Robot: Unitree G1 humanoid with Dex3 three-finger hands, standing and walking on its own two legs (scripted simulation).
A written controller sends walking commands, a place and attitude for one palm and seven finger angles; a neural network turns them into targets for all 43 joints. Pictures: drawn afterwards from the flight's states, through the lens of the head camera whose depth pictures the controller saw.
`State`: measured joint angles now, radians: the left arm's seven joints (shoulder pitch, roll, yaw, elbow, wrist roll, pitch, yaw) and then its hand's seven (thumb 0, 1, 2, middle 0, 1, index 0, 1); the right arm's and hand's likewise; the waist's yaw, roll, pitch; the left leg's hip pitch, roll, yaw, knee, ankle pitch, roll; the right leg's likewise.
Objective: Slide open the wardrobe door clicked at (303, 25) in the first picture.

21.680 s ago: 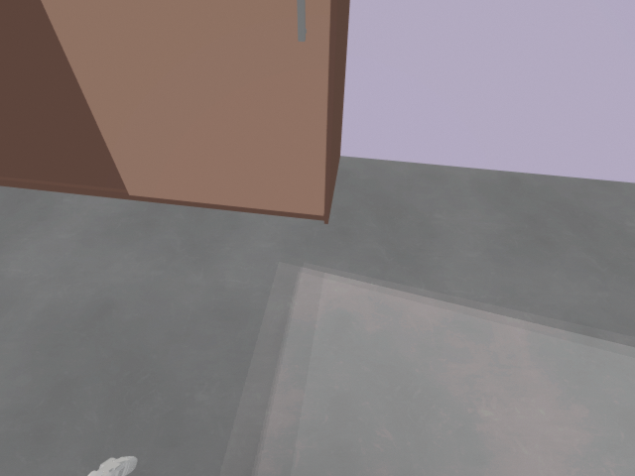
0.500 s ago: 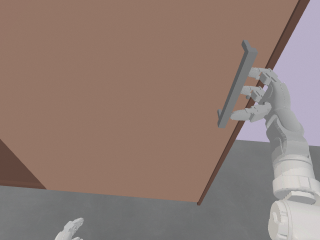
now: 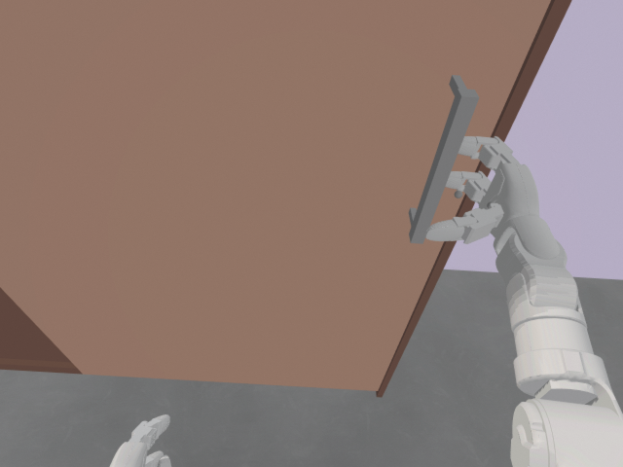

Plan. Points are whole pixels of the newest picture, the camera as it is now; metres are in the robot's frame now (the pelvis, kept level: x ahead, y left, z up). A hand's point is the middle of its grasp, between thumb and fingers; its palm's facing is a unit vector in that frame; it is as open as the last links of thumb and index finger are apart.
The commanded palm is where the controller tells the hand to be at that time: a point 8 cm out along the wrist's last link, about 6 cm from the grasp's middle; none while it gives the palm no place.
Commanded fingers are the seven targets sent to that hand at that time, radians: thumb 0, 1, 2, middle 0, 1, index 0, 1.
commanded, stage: slide the fingers in behind the handle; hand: right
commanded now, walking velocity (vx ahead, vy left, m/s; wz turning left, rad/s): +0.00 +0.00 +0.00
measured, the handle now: (434, 168) +0.48 -0.13 +0.17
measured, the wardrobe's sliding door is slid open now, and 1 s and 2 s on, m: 0.00 0.00 0.00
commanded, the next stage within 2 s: grip the handle and tug to test in 1.34 s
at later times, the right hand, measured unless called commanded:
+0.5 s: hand (435, 186) +0.43 -0.12 +0.17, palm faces -0.05 +1.00 +0.02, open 14.0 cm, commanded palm +0.40 -0.17 +0.18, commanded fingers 0.00 0.50 -0.30 0.30 1.20 0.30 1.20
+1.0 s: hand (424, 187) +0.42 -0.10 +0.18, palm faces -0.03 +1.00 +0.01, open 14.0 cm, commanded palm +0.40 -0.16 +0.18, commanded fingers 0.00 0.50 -0.30 0.30 1.20 0.30 1.20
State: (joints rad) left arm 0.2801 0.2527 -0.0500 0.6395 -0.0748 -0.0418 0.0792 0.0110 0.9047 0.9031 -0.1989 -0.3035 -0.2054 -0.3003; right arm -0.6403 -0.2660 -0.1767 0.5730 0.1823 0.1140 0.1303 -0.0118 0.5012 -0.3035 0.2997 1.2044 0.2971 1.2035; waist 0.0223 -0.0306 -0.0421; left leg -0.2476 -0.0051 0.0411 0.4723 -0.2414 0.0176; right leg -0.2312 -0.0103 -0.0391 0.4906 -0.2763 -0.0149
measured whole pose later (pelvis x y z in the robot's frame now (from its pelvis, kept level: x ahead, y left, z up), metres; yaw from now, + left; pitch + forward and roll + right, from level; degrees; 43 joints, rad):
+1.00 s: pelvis +0.00 +0.01 +0.00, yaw -1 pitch +1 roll +0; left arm 0.23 0.24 -0.05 0.64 -0.06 -0.01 0.08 0.01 0.91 0.90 -0.20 -0.30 -0.21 -0.30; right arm -0.68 -0.18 -0.12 0.56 0.17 0.17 0.03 -0.01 0.50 -0.30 0.29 1.20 0.30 1.20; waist 0.02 -0.03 -0.04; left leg -0.25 -0.01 0.05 0.47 -0.25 0.02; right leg -0.23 -0.01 -0.03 0.48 -0.28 -0.01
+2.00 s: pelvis +0.00 +0.00 +0.00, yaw +0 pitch +1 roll +0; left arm 0.25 0.23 -0.05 0.65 -0.05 0.00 0.07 0.01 0.90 0.90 -0.20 -0.30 -0.21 -0.30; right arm -0.66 -0.18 -0.13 0.55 0.17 0.15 0.03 0.00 -0.41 -0.69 0.39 1.33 0.39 1.33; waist 0.02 -0.03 -0.05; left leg -0.24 -0.01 0.04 0.45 -0.24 0.02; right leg -0.22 -0.01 -0.04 0.47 -0.27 -0.01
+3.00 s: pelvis +0.06 +0.01 +0.01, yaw +3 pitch +2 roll +0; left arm 0.21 0.23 -0.04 0.56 -0.04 0.06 0.03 0.01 0.91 0.90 -0.20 -0.30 -0.20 -0.30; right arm -0.26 -0.17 -0.14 -0.02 0.18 0.33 0.02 0.01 -0.79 -0.80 0.25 1.34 0.23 1.33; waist 0.02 -0.04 -0.09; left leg -0.16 -0.02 -0.01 0.41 -0.27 0.03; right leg -0.12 -0.02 -0.07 0.41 -0.29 -0.01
